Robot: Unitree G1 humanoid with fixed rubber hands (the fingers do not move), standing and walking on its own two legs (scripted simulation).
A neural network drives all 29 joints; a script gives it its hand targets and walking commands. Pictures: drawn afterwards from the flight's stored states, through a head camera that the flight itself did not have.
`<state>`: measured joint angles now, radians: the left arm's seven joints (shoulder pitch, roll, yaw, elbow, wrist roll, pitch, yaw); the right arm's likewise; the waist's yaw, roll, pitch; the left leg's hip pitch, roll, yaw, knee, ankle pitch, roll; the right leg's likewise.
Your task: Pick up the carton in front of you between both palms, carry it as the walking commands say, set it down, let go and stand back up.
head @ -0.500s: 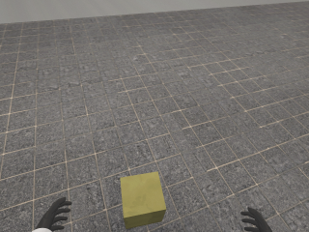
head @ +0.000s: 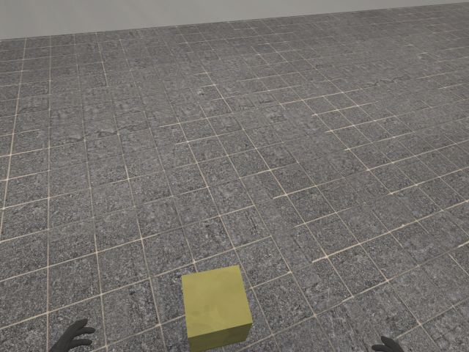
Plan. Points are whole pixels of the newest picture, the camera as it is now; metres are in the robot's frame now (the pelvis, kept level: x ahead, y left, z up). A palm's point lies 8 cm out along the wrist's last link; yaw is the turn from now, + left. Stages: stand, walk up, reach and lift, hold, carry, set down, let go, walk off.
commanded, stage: stand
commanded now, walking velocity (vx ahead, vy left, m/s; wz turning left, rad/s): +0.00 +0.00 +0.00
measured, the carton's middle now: (214, 309) +0.38 +0.03 -0.65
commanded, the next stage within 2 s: none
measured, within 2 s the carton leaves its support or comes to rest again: neither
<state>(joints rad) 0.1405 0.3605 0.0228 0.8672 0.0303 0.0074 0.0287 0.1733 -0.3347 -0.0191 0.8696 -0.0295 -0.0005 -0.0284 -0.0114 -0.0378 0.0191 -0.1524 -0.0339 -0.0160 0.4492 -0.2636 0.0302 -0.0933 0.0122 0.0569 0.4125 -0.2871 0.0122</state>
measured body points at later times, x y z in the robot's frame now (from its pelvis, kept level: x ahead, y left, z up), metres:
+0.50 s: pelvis -0.02 +0.00 +0.00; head -0.03 +0.01 +0.45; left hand +0.09 +0.30 -0.12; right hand +0.08 -0.32 -0.10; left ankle -0.01 +0.10 -0.74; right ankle -0.04 -0.13 -0.74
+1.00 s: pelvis -0.03 -0.01 +0.01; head -0.03 +0.00 +0.46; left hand +0.07 +0.30 -0.12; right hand +0.08 -0.32 -0.10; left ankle -0.01 +0.10 -0.74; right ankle -0.04 -0.13 -0.74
